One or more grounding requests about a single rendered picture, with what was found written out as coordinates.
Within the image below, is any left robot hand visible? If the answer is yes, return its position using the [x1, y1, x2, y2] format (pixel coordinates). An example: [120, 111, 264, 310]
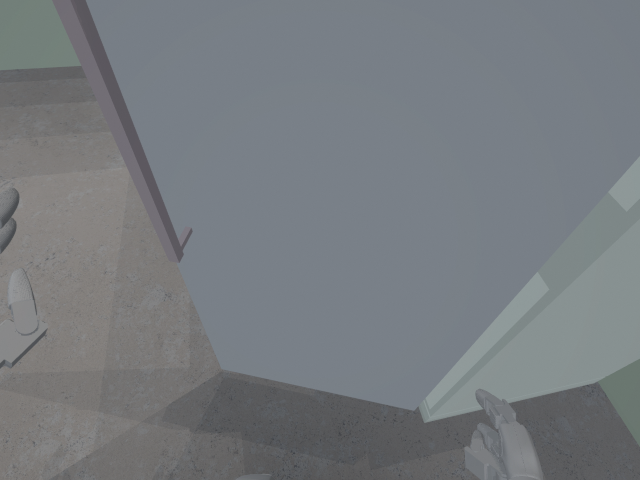
[0, 188, 48, 369]

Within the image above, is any fridge door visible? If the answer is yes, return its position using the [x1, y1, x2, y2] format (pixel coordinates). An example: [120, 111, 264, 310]
[86, 0, 640, 411]

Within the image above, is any right robot hand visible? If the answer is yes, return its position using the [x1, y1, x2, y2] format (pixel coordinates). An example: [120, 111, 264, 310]
[465, 389, 543, 480]

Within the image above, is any handle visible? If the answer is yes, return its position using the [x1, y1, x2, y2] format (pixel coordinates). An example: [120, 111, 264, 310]
[52, 0, 193, 263]

